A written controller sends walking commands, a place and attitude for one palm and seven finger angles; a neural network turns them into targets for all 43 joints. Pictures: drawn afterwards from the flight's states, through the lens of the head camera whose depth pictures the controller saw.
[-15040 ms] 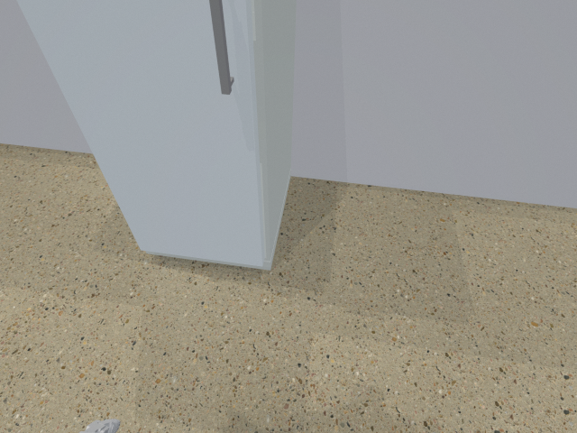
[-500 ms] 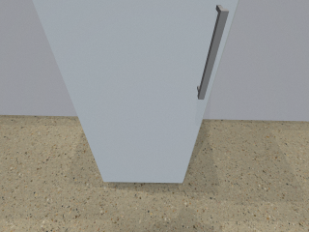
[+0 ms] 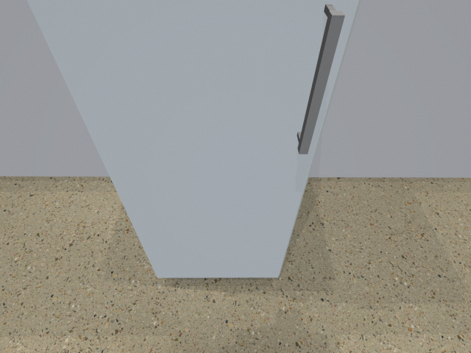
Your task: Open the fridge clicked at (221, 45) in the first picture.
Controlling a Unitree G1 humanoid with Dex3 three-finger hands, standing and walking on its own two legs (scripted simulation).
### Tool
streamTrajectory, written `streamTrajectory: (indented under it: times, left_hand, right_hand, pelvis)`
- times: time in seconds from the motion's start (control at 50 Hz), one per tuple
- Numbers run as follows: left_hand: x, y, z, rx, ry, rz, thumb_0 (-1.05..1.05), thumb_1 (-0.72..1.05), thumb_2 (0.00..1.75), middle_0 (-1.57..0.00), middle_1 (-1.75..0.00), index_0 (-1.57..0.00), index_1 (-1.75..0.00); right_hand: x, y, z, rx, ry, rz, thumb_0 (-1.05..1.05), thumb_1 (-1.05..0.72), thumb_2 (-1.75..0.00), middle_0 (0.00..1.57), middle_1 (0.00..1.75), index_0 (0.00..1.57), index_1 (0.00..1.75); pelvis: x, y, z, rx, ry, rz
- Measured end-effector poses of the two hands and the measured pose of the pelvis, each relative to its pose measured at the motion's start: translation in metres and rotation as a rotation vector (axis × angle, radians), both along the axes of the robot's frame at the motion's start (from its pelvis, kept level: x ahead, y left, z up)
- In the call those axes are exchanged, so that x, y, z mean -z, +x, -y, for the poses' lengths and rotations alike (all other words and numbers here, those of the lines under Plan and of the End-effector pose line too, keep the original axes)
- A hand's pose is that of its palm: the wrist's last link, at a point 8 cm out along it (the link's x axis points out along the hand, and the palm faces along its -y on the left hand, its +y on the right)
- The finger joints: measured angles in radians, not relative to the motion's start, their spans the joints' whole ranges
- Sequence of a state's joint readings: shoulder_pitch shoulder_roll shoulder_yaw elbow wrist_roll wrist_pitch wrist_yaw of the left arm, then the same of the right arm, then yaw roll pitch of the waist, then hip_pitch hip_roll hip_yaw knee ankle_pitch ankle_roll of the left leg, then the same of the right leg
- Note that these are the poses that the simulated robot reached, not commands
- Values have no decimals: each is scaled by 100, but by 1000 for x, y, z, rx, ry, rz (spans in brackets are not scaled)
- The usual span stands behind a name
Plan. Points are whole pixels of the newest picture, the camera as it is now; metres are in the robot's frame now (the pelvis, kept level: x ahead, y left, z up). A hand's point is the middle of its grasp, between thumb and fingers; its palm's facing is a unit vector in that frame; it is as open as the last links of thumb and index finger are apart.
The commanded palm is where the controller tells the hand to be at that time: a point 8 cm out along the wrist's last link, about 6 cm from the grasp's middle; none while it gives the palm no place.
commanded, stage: come to a stop and stand still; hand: right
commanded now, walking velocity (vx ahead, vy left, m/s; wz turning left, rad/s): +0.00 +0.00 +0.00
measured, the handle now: (314, 89) +0.51 -0.11 +0.21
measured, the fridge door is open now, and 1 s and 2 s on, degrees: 0 0 0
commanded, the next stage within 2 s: look again from close up in 0.20 s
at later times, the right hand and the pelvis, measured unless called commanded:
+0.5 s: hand out of the picture +0.01 -0.17 -0.17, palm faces +0.01 +0.98 -0.18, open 7.3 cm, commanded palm none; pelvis +0.01 +0.00 +0.00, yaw +0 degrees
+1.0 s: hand out of the picture +0.01 -0.16 -0.18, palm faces +0.02 +0.99 -0.16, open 7.3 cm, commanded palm none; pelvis +0.01 +0.00 +0.00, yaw +0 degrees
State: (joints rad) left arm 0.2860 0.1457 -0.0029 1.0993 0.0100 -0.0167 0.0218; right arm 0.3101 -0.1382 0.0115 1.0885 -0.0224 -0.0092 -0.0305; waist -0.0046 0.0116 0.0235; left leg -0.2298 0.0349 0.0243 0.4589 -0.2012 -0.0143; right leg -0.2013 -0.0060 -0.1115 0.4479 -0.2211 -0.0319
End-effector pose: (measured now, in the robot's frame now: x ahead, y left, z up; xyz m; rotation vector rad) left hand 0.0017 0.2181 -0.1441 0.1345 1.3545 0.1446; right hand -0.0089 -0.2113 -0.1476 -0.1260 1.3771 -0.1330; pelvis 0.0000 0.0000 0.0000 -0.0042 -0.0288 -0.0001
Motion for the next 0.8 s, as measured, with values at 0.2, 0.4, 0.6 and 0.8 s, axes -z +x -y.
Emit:
streamTrajectory:
  times: [0.2,0.4,0.6,0.8]
  left_hand:
    - [-2,8,-2,3,6,2,0,91,90,-20,-30,-20,-30]
    - [-1,4,2,-1,-6,-23,0,91,90,-20,-30,-20,-30]
    - [0,-1,7,-6,-15,-41,0,91,90,-20,-30,-20,-30]
    - [0,-2,8,-10,-18,-52,0,91,90,-20,-30,-20,-30]
  right_hand:
    - [-2,13,6,-8,-13,14,1,-91,-90,20,30,20,30]
    - [-4,19,9,-11,-18,15,1,-92,-90,20,30,20,30]
    - [-3,15,5,-4,-11,0,1,-92,-90,20,30,20,30]
    - [-2,10,0,3,0,-20,1,-91,-90,20,30,20,30]
  pelvis:
    - [-1,5,1,-2,0,3]
    - [-2,8,1,-2,0,1]
    - [-2,10,1,-1,0,1]
    - [-3,12,0,-3,0,-4]
